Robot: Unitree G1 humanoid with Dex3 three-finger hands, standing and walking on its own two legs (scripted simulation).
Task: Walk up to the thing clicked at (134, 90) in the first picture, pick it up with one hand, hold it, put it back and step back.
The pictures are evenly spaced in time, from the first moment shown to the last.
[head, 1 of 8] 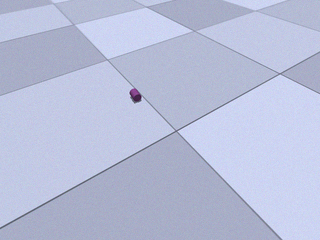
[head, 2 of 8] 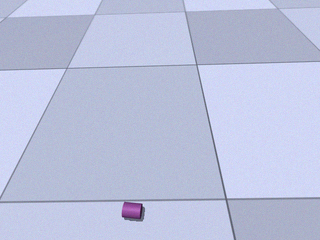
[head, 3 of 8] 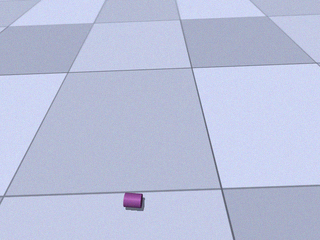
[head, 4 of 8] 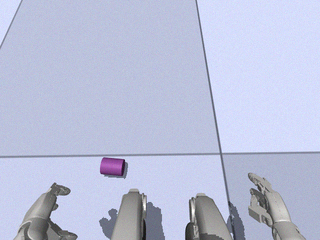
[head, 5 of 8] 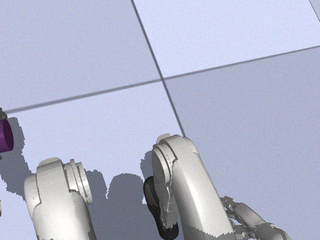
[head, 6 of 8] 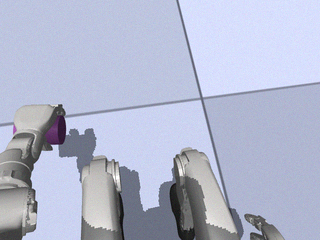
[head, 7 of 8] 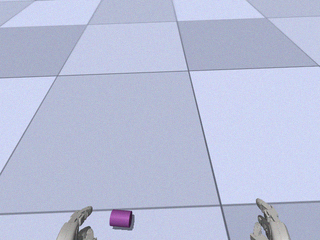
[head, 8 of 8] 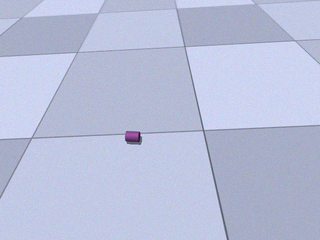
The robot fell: no
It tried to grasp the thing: yes
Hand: left
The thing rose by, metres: 0.67
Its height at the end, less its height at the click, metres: +0.00
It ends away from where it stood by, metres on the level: 0.01
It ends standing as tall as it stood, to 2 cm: yes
